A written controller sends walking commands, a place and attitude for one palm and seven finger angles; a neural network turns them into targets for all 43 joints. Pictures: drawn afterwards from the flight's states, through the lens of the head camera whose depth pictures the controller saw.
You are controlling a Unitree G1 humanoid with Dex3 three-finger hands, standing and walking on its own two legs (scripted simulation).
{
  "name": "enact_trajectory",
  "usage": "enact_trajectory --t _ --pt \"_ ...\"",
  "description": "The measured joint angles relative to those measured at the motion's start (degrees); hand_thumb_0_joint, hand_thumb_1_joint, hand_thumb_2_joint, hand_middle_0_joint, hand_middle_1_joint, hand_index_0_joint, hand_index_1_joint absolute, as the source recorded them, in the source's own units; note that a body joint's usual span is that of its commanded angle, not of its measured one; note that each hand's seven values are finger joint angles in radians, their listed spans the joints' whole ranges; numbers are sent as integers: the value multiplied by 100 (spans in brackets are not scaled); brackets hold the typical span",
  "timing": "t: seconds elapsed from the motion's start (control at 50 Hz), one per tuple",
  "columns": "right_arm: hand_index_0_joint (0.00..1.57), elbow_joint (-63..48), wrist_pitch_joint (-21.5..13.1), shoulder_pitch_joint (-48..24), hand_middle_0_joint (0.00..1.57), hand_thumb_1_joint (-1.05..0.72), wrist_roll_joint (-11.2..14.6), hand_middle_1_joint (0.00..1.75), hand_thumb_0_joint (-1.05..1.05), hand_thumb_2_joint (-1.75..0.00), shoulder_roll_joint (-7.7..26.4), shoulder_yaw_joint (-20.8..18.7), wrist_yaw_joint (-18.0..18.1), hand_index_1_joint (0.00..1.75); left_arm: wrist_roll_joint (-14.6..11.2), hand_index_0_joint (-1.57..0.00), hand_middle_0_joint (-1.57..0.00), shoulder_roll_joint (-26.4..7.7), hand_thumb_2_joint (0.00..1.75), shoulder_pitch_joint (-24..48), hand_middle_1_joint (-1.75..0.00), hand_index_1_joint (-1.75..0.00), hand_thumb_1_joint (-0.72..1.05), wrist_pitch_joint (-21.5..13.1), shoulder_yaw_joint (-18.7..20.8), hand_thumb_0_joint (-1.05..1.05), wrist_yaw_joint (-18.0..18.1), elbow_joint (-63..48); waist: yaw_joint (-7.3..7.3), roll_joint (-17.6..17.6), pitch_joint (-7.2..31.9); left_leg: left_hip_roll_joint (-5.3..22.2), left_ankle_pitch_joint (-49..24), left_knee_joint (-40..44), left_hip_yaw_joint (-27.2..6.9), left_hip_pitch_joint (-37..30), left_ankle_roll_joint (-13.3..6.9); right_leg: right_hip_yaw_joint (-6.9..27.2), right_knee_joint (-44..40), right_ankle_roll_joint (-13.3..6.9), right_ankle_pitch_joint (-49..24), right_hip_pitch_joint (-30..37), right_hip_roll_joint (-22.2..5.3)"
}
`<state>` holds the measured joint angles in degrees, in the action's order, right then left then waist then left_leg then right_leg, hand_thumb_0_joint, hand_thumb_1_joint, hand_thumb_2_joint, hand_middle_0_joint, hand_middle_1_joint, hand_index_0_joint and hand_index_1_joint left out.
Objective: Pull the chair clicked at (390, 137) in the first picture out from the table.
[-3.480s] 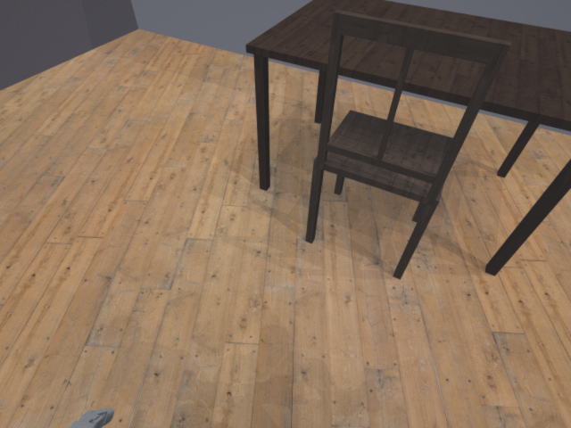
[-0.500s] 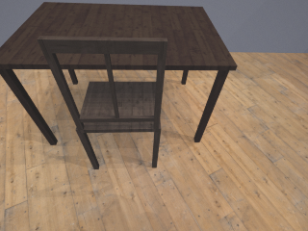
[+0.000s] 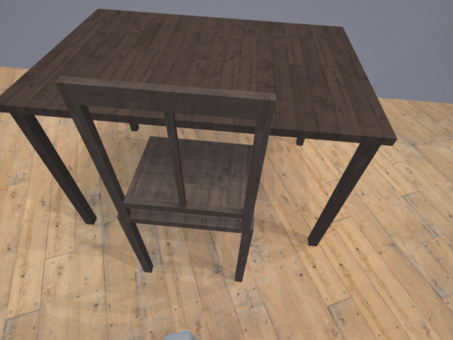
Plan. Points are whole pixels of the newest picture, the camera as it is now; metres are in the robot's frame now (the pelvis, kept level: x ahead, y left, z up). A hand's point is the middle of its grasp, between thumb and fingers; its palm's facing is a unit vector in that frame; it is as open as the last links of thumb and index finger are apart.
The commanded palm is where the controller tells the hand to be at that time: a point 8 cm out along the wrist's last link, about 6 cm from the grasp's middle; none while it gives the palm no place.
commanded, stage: come to a stop and stand still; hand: left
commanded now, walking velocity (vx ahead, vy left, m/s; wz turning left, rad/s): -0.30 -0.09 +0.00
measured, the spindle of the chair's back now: (177, 166) +0.50 +0.17 -0.04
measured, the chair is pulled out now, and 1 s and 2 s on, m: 0.00 0.00 0.00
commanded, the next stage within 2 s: look again from close up in 0.98 s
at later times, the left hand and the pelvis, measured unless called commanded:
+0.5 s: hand out of the picture +0.08 +0.18 -0.17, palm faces +0.02 -0.97 -0.24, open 7.4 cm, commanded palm none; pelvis +0.02 -0.01 +0.00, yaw -2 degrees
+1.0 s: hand out of the picture +0.00 +0.11 -0.17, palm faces +0.04 -0.98 -0.18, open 7.3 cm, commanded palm none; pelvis +0.00 -0.06 +0.01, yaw -1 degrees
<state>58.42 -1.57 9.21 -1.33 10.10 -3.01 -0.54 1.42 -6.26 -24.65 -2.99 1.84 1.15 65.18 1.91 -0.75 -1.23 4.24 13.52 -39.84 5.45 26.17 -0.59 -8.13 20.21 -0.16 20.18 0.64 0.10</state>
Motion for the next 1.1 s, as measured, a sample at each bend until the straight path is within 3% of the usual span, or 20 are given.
enact_trajectory --t 0.04,0.06,0.1,0.14,0.34,0.42,0.48,0.56,0.62,0.66,0.74,0.82,0.92,1.1 --pt "19 -65 -96 -61 20 -92 -16 29 0 -90 -30 58 21 30 -17 -20 -20 7 90 -129 -30 -30 91 39 -4 0 6 64 38 78 -47 -116 -352 568 45 -413 -87 36 539 82 374 -86 -82" --pt "19 -71 -144 -102 20 -92 -33 29 0 -90 -83 82 59 30 -50 -20 -20 -15 90 -112 -30 -30 91 86 -7 0 19 113 27 181 -90 -187 -178 496 84 -437 -172 83 1083 79 557 -292 -188" --pt "19 -66 -148 -163 20 -92 2 29 0 -90 -201 188 145 30 -110 -20 -20 -68 90 3 -30 -30 91 183 -22 0 78 156 76 354 -196 -269 77 387 198 -534 -309 440 2376 62 1036 -832 -235" --pt "19 -4 -109 -183 20 -92 35 30 0 -90 -309 288 229 30 -121 -20 -20 -106 90 146 -30 -30 91 264 -27 0 142 142 95 410 -242 -284 60 598 259 -752 -324 650 3109 95 1169 -1253 -201" --pt "20 -63 190 -291 21 -95 54 30 -2 -89 -283 129 339 30 -24 -19 -19 -477 90 1039 -30 -30 91 642 213 0 136 -594 -81 382 -386 -166 -434 1387 207 -985 -273 967 4121 283 371 -2599 -189" --pt "20 -39 280 -139 21 -93 5 30 -1 -89 -196 49 285 30 -21 -19 -19 -584 90 1214 -30 -30 91 668 253 0 116 -760 -162 311 -323 -103 -487 1356 156 -900 -186 889 3490 259 379 -2342 -230" --pt "20 -13 314 0 21 -92 -21 30 -1 -90 -117 -3 243 30 -31 -19 -19 -567 90 1265 -30 -30 91 629 209 0 105 -798 -246 188 -260 -75 -508 1281 144 -822 -104 770 2551 186 459 -1901 -253" --pt "20 79 373 246 20 -92 33 30 0 -90 -23 -56 181 30 -8 -19 -19 -472 90 1197 -30 -30 91 483 115 0 117 -750 -295 5 -135 -40 -365 923 128 -625 75 658 1091 88 -81 -1216 -219" --pt "20 201 496 474 20 -92 43 30 0 -90 37 -61 146 30 -6 -19 -19 -291 90 1063 -30 -30 91 468 -21 0 88 -638 -344 -194 -2 -137 542 632 -176 -622 152 614 956 -22 -202 -1130 -144" --pt "20 297 524 604 20 -92 33 30 0 -90 15 -26 128 30 -25 -19 -19 -217 90 968 -30 -30 91 442 -55 0 82 -581 -328 -178 93 -200 694 372 -291 -667 154 649 756 -82 -339 -1063 -129" --pt "19 460 460 801 20 -92 46 30 0 -90 -65 40 136 30 -58 -20 -20 -181 90 923 -30 -30 93 407 -47 1 93 -451 -354 -168 133 -168 550 241 -444 -943 188 588 556 -163 -472 -1014 -1" --pt "19 650 351 919 20 -91 46 30 0 -90 -139 120 208 30 -106 -20 -20 -183 90 980 -30 -30 94 354 -44 1 90 -330 -381 -214 86 -77 336 1143 -582 -1461 253 389 712 -192 -385 -1151 156" --pt "19 847 228 861 20 -91 46 30 1 -90 -340 257 269 30 -153 -20 -20 -253 90 1022 -30 -30 94 314 -31 1 89 -150 -221 91 -75 -160 60 1521 -516 -1655 303 449 510 -194 -535 -1043 79" --pt "20 802 212 678 20 -92 44 30 1 -90 -287 304 285 30 -101 -20 -20 -52 90 790 -30 -30 92 273 -128 0 90 82 -166 -13 13 -145 -19 1561 -500 -1718 278 440 303 -172 -674 -901 89"
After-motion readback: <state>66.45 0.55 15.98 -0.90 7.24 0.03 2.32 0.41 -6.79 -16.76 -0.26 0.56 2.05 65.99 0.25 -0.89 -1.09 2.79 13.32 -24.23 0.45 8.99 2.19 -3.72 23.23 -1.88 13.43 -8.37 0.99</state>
